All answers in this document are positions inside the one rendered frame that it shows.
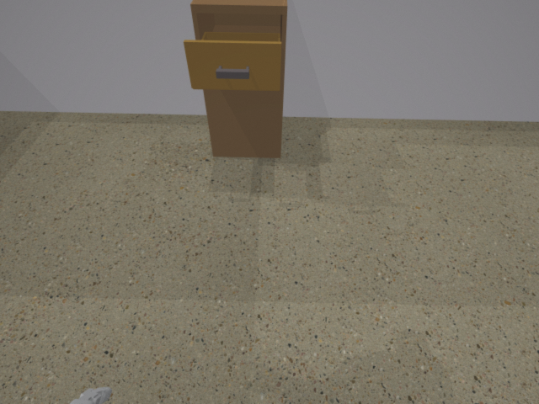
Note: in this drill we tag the cabinet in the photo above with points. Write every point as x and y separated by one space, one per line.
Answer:
244 123

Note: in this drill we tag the handle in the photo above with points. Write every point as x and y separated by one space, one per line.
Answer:
232 73

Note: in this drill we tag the drawer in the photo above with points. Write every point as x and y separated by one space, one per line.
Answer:
230 50

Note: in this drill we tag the robot left hand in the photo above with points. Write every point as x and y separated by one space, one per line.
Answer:
94 396

